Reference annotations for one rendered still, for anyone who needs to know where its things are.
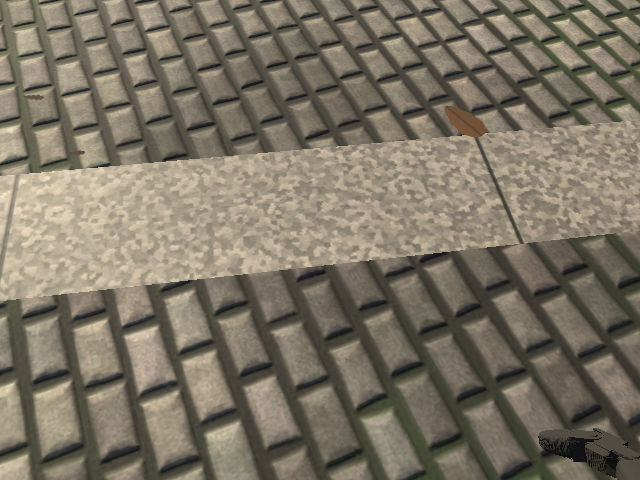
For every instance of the robot right hand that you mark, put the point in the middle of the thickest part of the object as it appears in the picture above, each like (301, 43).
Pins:
(601, 450)

